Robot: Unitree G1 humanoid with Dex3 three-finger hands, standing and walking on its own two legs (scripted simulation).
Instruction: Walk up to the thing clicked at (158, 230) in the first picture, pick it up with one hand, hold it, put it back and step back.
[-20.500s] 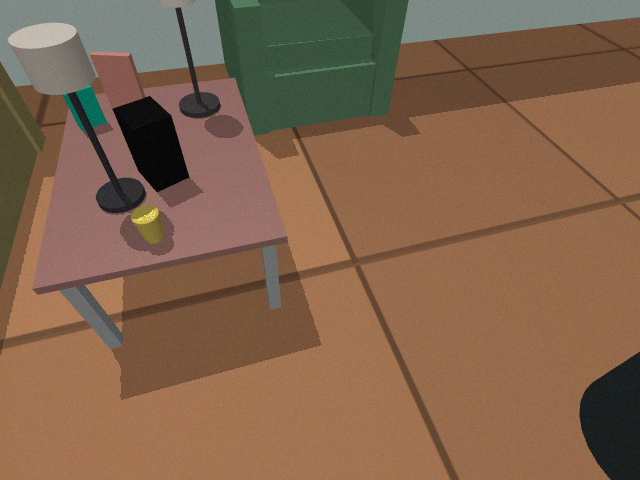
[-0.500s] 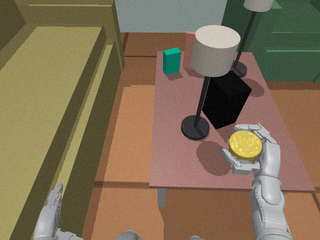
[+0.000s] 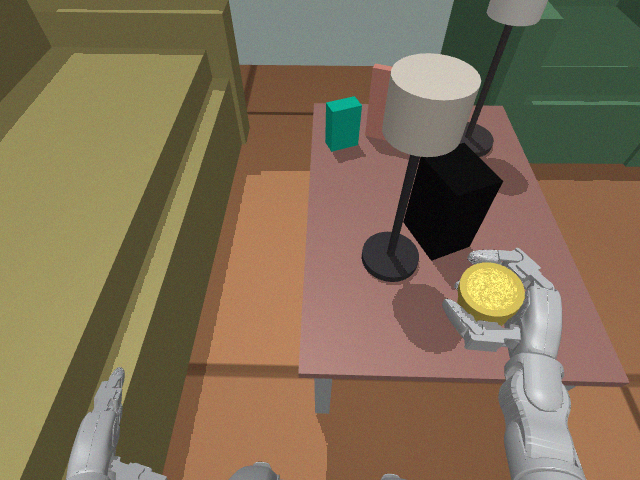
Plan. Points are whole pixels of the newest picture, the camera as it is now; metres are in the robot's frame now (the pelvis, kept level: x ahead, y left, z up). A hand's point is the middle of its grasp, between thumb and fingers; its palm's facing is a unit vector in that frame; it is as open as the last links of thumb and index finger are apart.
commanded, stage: hold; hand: right
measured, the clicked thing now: (483, 305) +0.33 -0.18 +0.04
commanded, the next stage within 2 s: crouch in 1.72 s
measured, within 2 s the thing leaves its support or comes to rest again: neither
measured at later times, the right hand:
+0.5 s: hand (482, 307) +0.32 -0.17 +0.05, palm faces +0.20 +0.98 +0.00, open 8.8 cm
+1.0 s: hand (478, 308) +0.32 -0.17 +0.05, palm faces +0.20 +0.98 +0.00, open 8.8 cm
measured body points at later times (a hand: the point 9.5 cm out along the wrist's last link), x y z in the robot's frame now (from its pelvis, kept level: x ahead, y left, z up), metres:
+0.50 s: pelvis -0.01 +0.00 +0.00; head +0.03 -0.01 +0.45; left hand +0.15 +0.26 -0.04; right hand +0.30 -0.23 +0.05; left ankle +0.02 +0.14 -0.69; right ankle +0.01 -0.13 -0.69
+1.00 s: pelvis -0.01 +0.00 +0.00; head +0.02 +0.00 +0.45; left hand +0.14 +0.27 -0.04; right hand +0.30 -0.22 +0.05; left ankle +0.02 +0.14 -0.69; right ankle +0.01 -0.13 -0.69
